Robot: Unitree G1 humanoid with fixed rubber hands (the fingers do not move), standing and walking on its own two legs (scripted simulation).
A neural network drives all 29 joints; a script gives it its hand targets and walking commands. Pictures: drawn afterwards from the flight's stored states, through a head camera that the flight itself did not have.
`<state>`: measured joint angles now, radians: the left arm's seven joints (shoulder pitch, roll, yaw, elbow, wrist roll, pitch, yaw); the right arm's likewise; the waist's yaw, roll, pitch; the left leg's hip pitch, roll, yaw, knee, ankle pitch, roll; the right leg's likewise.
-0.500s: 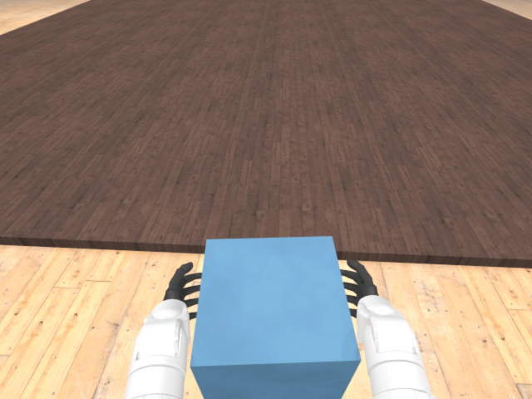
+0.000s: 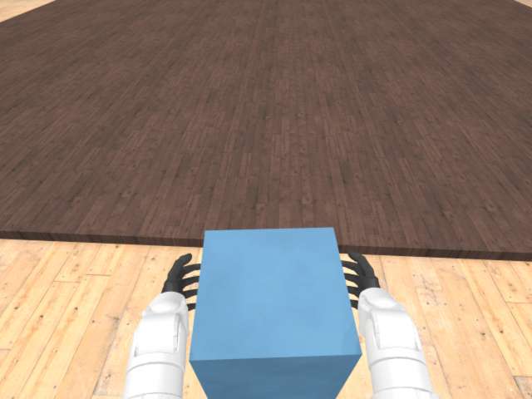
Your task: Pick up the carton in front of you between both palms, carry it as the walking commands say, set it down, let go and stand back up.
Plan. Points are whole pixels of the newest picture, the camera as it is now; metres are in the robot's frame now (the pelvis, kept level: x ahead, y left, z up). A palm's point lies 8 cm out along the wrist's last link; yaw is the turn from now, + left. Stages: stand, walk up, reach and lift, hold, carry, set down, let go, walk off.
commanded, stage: reach and lift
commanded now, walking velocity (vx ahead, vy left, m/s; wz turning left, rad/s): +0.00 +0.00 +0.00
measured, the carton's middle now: (271, 321) +0.29 +0.00 -0.04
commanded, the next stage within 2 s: hold in 0.38 s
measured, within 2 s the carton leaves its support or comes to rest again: neither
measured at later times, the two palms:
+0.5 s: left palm (171, 296) +0.29 +0.15 +0.05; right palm (371, 291) +0.29 -0.15 +0.05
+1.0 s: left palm (170, 296) +0.29 +0.15 +0.05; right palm (373, 292) +0.28 -0.15 +0.05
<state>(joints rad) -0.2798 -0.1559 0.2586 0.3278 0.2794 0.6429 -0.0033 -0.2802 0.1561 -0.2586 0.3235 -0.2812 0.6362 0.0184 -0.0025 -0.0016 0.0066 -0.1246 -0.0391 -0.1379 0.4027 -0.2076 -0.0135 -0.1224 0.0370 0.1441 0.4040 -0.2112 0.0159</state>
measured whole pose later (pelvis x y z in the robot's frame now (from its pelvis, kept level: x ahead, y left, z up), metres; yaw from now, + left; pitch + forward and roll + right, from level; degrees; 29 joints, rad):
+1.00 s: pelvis +0.00 +0.00 +0.00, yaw +0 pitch -7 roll +0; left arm -0.28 -0.16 0.24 0.24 0.28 0.76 -0.01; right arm -0.29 0.16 -0.24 0.24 -0.28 0.75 0.02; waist 0.00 0.00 0.03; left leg -0.05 -0.03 -0.13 0.37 -0.19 -0.01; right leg -0.05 0.03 0.14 0.37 -0.19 0.01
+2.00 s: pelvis +0.38 -0.03 -0.03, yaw +1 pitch +3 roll -2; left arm 0.07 -0.13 0.04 -0.58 -0.02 1.13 0.19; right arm 0.09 0.14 -0.05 -0.62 0.03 1.14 -0.18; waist -0.02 0.05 -0.13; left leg 0.02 0.12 0.12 0.65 -0.53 -0.03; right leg -0.51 -0.02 -0.26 0.61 -0.13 -0.08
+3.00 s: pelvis +1.02 -0.02 -0.02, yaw +1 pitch +4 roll -3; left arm -0.51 -0.15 0.24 -0.20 0.02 1.04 0.22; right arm -0.46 0.11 -0.27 -0.25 0.02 1.05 -0.20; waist 0.03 0.03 0.03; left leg -0.19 0.03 0.04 0.98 -0.40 0.05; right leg -0.75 0.02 -0.18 0.92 -0.22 -0.11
